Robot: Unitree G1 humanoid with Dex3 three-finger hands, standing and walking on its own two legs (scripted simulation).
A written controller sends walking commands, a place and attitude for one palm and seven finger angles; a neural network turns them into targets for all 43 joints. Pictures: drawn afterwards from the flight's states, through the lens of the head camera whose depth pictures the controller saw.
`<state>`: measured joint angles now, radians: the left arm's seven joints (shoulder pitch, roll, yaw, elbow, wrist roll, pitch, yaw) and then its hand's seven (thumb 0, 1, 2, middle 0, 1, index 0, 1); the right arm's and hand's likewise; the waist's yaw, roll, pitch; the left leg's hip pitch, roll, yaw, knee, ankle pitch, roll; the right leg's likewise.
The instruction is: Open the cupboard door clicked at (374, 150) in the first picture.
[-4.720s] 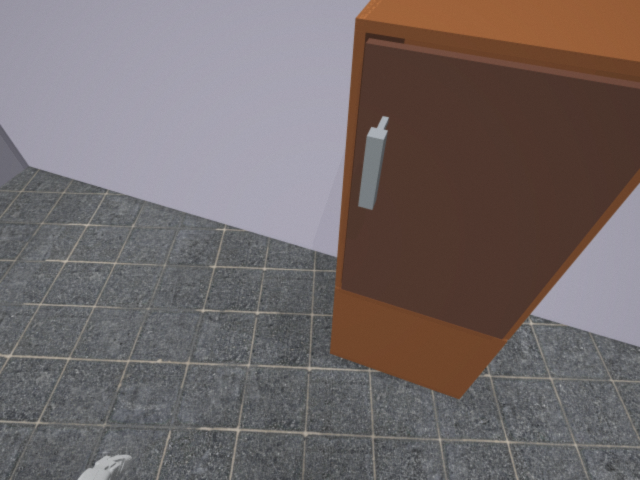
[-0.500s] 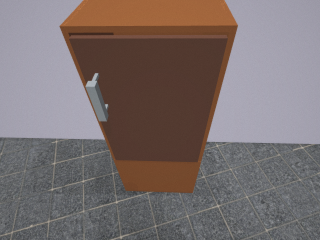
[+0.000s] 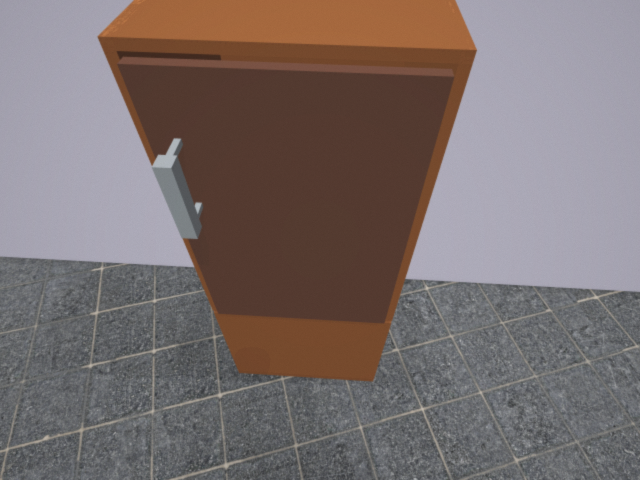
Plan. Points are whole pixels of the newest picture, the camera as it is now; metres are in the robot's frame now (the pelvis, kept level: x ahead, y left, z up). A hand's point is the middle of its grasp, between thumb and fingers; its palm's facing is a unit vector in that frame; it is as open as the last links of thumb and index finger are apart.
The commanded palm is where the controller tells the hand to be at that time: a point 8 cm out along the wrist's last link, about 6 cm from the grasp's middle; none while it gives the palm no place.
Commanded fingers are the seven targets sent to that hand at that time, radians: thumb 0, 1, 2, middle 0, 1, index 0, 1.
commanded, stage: shuffle to correct the standing spot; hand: left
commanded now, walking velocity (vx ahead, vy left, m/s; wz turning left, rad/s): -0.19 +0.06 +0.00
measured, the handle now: (184, 189) +0.47 +0.23 +0.09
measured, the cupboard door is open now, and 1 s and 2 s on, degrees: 0 0 0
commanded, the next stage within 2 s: come to a stop and stand still in 0.28 s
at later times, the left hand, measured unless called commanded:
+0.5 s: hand out of the picture -0.03 +0.25 -0.18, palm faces +0.05 -0.97 -0.23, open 7.3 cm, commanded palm none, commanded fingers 0.00 0.90 0.90 -0.20 -0.30 -0.20 -0.30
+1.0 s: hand out of the picture -0.21 +0.19 -0.17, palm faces +0.08 -0.99 -0.14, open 7.3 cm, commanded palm none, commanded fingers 0.00 0.90 0.90 -0.20 -0.30 -0.20 -0.30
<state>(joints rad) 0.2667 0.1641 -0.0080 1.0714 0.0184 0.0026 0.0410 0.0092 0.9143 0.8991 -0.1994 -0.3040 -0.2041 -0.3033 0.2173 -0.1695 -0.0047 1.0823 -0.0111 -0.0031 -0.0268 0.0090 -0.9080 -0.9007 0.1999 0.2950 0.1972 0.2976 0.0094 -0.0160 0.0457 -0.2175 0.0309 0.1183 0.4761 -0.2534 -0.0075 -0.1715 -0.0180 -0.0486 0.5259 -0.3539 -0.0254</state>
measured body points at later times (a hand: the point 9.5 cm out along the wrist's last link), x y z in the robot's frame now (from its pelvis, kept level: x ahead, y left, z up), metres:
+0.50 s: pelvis -0.09 +0.05 +0.00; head -0.06 +0.08 +0.44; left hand -0.04 +0.30 -0.17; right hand -0.02 -0.18 -0.14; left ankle -0.05 +0.13 -0.74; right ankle -0.12 -0.08 -0.66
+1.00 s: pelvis -0.12 +0.05 +0.00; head -0.12 +0.05 +0.45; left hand -0.21 +0.24 -0.15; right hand -0.15 -0.19 -0.15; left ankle -0.07 +0.17 -0.70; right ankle -0.21 -0.04 -0.74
